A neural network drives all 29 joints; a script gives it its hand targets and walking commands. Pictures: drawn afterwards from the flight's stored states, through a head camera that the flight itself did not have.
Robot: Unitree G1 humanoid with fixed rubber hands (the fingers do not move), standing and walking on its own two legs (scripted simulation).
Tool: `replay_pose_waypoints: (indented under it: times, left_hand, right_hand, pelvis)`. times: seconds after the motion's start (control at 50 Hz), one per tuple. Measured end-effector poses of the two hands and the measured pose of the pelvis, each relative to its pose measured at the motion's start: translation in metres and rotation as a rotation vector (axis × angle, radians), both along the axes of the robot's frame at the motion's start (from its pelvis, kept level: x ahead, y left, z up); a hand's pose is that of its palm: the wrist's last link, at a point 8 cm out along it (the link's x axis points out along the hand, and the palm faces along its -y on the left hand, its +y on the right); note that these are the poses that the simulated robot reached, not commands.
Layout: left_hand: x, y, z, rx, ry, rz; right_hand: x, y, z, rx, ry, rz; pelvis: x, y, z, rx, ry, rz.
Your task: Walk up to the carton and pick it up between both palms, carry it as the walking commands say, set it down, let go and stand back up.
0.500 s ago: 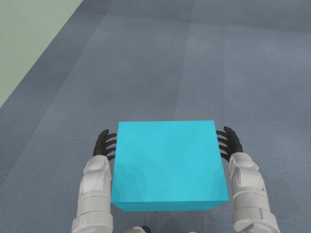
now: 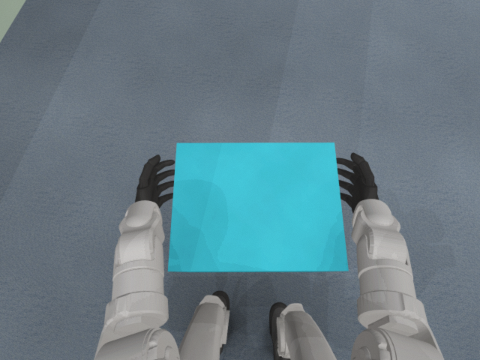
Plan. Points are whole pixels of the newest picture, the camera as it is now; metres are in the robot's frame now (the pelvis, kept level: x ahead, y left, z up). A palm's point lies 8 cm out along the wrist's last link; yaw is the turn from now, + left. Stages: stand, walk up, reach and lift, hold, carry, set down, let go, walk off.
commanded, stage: set down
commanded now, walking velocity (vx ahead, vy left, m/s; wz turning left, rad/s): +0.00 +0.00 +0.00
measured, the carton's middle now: (253, 216) +0.37 +0.02 -0.17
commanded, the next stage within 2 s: none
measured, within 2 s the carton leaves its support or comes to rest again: neither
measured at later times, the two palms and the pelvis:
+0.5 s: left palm (166, 197) +0.40 +0.19 -0.16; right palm (345, 200) +0.41 -0.16 -0.16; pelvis -0.02 +0.01 -0.08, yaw +0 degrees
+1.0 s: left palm (179, 198) +0.42 +0.19 -0.25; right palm (334, 201) +0.43 -0.17 -0.24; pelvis -0.04 +0.01 -0.16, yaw -1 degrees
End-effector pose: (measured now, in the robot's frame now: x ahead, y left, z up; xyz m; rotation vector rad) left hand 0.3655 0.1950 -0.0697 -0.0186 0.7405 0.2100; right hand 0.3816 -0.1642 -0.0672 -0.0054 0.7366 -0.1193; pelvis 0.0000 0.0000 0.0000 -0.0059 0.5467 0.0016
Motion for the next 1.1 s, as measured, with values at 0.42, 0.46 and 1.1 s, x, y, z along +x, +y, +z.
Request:
replay_pose_waypoints:
  times: [0.42, 0.46, 1.1]
  left_hand:
    - [0.028, -0.001, -0.074, 0.008, -0.011, 0.021]
    - [0.031, -0.001, -0.081, 0.011, -0.011, 0.022]
    - [0.059, -0.008, -0.192, 0.024, -0.022, -0.003]
  right_hand:
    - [0.021, -0.001, -0.073, 0.012, -0.008, -0.01]
    - [0.023, -0.001, -0.08, 0.011, -0.007, -0.011]
    - [0.051, -0.008, -0.196, -0.009, -0.015, -0.021]
  pelvis:
    - [-0.017, 0.011, -0.07, -0.001, 0.171, -0.003]
    - [-0.018, 0.011, -0.076, -0.002, 0.185, -0.003]
    - [-0.042, 0.006, -0.177, 0.005, 0.286, -0.012]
